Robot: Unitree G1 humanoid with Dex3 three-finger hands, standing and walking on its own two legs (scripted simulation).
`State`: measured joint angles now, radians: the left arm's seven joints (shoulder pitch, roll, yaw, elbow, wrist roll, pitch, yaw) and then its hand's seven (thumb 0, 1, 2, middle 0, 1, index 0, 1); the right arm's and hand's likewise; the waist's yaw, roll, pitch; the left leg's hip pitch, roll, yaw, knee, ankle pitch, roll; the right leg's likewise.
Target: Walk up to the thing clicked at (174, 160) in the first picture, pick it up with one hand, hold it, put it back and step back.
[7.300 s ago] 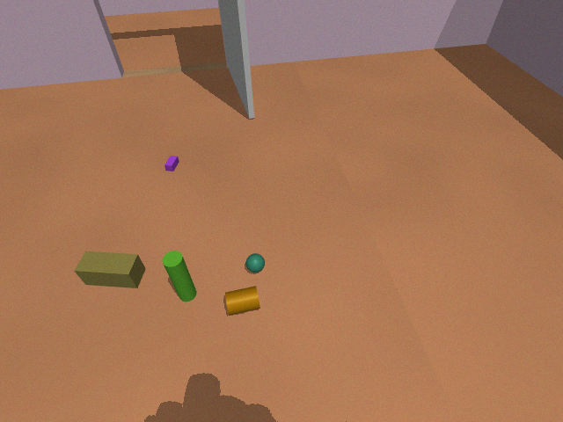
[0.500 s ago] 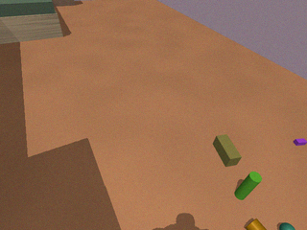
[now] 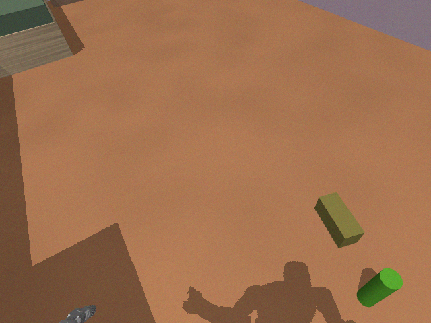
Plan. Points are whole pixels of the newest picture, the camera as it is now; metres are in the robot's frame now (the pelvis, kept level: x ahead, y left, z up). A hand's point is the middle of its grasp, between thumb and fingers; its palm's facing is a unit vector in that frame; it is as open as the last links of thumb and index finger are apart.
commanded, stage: walk up
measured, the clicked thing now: out of the picture +0.91 -1.18 -0.75
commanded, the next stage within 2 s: none
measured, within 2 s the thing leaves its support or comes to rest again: neither
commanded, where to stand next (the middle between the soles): +0.98 +0.01 m, yaw +1 degrees
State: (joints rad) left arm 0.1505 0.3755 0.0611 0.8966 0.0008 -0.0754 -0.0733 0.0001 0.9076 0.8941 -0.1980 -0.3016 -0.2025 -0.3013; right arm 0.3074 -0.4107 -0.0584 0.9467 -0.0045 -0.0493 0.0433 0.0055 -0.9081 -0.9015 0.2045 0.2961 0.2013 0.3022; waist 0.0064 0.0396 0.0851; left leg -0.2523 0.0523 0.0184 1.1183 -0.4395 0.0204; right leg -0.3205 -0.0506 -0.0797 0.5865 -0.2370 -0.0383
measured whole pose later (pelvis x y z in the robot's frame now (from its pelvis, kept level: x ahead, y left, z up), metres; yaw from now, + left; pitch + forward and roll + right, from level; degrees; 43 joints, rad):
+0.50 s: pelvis +0.27 +0.02 +0.00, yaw +0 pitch -2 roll +0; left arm 0.30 0.43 0.03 0.91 -0.01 -0.04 -0.04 0.00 0.91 0.89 -0.20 -0.30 -0.20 -0.30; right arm 0.22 -0.36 -0.06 0.84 -0.01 -0.09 0.06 0.00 -0.91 -0.90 0.20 0.30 0.20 0.30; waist 0.00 -0.05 0.10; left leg -0.30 0.05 0.11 0.55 -0.22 0.03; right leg -0.36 0.00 0.04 1.16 -0.41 -0.05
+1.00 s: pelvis +0.48 -0.05 +0.01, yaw +0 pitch -3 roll +1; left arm 0.30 0.38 0.04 0.87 0.00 -0.09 -0.05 0.00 0.90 0.89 -0.20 -0.30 -0.20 -0.30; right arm 0.28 -0.44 -0.06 0.88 0.00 -0.04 0.06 0.00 -0.91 -0.90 0.20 0.30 0.20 0.30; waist 0.03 0.08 0.07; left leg -0.46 0.04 -0.03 1.06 -0.32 0.02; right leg -0.23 -0.03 -0.10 0.50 -0.22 -0.04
